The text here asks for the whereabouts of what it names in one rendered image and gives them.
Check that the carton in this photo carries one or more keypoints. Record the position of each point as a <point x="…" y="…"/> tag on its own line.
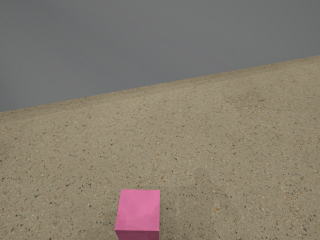
<point x="138" y="215"/>

